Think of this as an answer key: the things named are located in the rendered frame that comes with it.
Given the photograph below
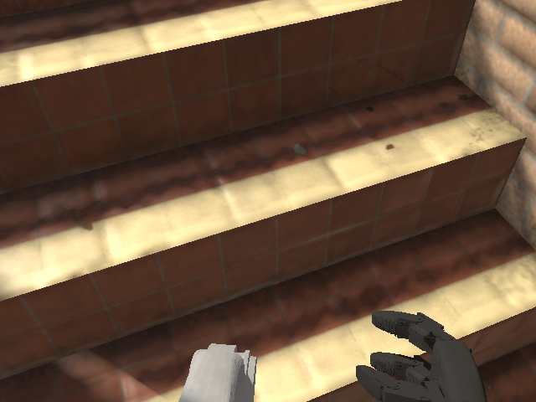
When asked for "robot right hand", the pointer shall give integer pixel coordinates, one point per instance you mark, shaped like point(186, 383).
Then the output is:
point(452, 376)

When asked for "robot left shin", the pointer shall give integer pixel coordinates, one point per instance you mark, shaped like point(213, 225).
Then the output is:
point(195, 354)

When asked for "left robot thigh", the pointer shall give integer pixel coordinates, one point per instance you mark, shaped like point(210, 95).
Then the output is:
point(221, 374)

